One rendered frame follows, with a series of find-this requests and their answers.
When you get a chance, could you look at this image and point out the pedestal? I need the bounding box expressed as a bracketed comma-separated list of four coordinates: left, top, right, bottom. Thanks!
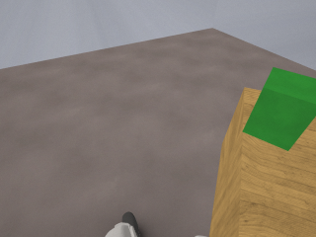
[208, 87, 316, 237]

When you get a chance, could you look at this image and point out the left robot shin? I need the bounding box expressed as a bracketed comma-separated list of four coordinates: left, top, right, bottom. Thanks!
[115, 222, 137, 237]

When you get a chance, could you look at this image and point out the robot left foot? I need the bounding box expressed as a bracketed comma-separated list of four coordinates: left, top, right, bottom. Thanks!
[121, 211, 140, 237]

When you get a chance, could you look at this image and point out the carton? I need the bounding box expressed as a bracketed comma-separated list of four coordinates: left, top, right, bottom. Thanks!
[243, 67, 316, 151]

